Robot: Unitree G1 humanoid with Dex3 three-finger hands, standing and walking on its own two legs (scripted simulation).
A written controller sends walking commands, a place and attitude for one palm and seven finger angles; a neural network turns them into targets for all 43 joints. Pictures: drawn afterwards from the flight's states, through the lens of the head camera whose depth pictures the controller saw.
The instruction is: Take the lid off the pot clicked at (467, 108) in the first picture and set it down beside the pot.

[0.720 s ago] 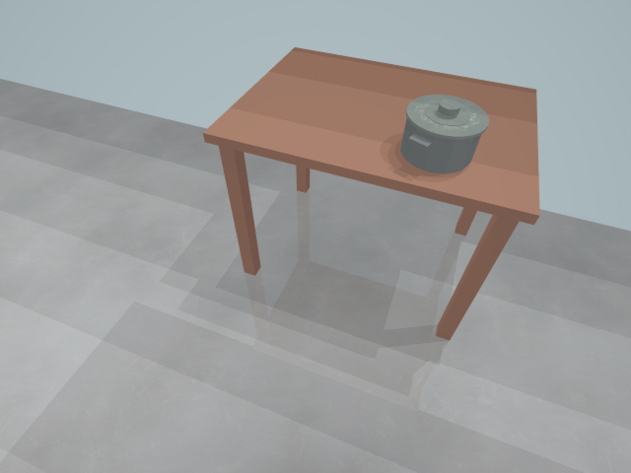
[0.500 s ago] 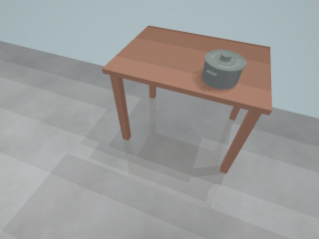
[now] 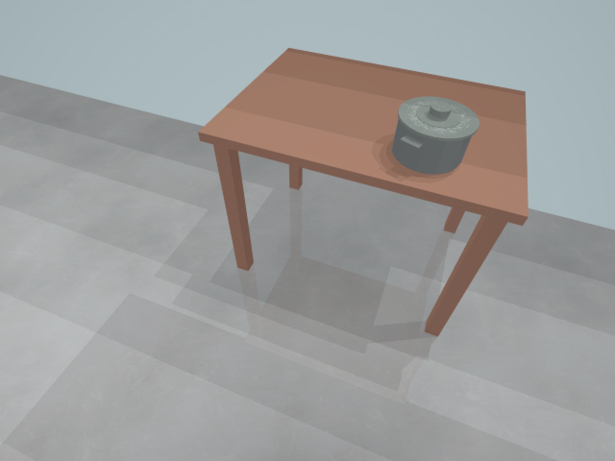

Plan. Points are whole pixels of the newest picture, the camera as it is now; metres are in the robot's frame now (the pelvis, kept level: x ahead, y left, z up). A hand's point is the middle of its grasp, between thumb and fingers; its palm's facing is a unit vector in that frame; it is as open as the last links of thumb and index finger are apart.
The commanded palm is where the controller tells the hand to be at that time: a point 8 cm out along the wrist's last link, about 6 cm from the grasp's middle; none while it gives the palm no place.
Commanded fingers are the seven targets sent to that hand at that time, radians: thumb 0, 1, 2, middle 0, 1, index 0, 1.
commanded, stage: walk to a spot facing it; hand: left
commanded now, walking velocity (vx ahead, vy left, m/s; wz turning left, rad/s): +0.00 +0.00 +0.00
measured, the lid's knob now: (440, 109) +0.90 -0.27 +0.01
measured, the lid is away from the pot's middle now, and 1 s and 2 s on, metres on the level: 0.00 0.00 0.00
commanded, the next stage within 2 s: turn to face it in 1.52 s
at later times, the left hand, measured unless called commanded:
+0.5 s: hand out of the picture +0.05 +0.17 -0.18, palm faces -0.16 -0.94 -0.29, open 7.3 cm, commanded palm none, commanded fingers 0.00 0.90 0.90 -0.20 -0.30 -0.20 -0.30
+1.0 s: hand out of the picture +0.12 +0.17 -0.17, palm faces -0.36 -0.91 -0.22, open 7.4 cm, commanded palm none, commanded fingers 0.00 0.90 0.90 -0.20 -0.30 -0.20 -0.30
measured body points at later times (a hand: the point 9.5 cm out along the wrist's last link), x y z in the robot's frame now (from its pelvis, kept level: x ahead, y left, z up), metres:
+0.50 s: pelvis -0.02 -0.03 -0.02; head +0.01 -0.07 +0.42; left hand +0.05 +0.21 -0.15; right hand -0.01 -0.29 -0.19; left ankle -0.01 +0.12 -0.71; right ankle -0.03 -0.10 -0.75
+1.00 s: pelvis +0.04 -0.01 +0.00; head +0.06 -0.01 +0.45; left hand +0.14 +0.22 -0.15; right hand +0.04 -0.29 -0.13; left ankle +0.10 +0.09 -0.73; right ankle -0.03 -0.10 -0.75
